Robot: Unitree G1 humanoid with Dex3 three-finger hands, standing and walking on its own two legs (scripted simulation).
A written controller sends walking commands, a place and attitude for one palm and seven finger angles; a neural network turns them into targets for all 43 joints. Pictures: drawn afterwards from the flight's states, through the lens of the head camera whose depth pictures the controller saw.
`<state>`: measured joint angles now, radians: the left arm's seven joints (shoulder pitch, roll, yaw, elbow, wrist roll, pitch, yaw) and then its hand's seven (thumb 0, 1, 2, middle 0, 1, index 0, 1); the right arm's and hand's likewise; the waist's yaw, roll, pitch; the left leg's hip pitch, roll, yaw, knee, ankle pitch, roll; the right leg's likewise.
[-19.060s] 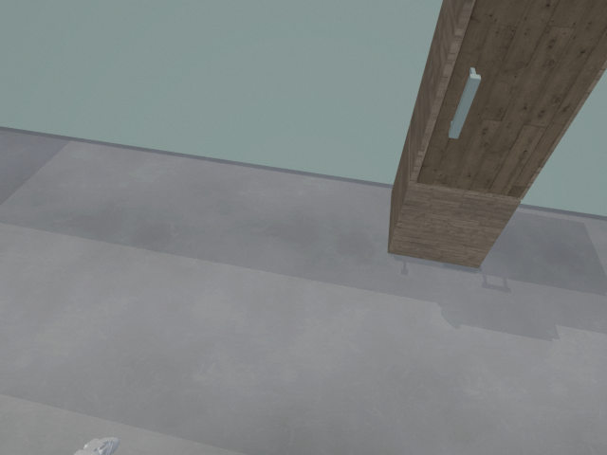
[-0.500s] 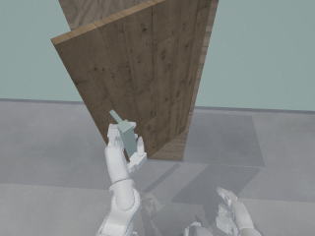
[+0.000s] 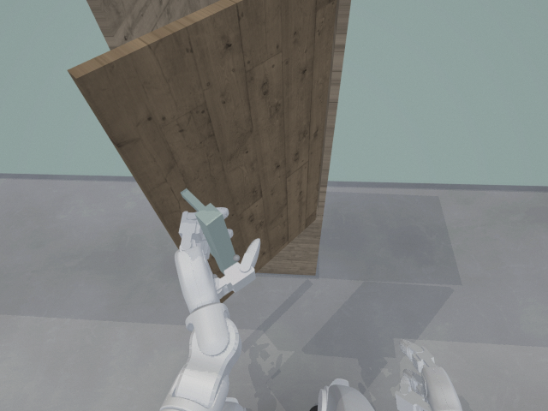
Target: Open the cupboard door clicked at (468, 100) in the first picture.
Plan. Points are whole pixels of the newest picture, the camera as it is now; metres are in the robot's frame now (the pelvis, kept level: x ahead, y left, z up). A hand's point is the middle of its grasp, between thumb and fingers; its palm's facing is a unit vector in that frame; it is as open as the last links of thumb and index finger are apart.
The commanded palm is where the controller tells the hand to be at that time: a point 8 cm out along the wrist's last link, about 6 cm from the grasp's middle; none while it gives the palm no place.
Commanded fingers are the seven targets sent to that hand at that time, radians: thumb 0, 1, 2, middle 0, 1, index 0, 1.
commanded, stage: open thumb and fingers to let go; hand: left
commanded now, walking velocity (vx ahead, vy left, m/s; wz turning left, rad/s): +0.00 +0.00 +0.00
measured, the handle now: (211, 236) +0.36 +0.11 +0.04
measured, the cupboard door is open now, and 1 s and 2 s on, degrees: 48 50 50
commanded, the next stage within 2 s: slide the hand sideways off the handle in 0.50 s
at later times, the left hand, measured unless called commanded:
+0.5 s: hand (237, 260) +0.32 +0.07 +0.05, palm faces +0.32 -0.95 -0.04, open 15.3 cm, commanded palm +0.27 +0.11 +0.04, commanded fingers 0.00 -0.50 0.30 -0.15 -0.30 -0.15 -0.30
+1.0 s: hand (230, 290) +0.27 +0.07 +0.05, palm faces -0.11 -0.99 +0.01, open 16.4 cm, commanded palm +0.24 +0.13 +0.04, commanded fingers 0.00 -0.50 0.30 -0.15 -0.30 -0.15 -0.30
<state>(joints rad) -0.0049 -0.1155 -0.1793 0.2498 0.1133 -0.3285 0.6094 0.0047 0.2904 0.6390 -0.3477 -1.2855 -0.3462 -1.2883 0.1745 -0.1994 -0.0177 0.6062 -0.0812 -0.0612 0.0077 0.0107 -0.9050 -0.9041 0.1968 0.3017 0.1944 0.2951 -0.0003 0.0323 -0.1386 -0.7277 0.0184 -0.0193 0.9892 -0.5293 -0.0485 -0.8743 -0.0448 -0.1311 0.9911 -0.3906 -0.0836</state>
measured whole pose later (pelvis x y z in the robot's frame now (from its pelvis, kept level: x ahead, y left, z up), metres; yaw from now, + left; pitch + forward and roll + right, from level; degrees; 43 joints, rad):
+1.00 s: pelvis -0.01 +0.04 -0.01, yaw -2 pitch +14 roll +1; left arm 0.08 -0.01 -0.23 0.14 0.01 -0.36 0.13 -0.02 -0.50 0.30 -0.13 -0.31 -0.13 -0.31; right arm 0.26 -0.23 0.01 0.48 -0.03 -0.10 0.03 0.01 -0.90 -0.90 0.20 0.30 0.20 0.30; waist 0.00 0.03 -0.13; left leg -0.74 -0.01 0.03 1.05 -0.54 0.01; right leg -0.89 -0.07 -0.07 1.02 -0.37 -0.03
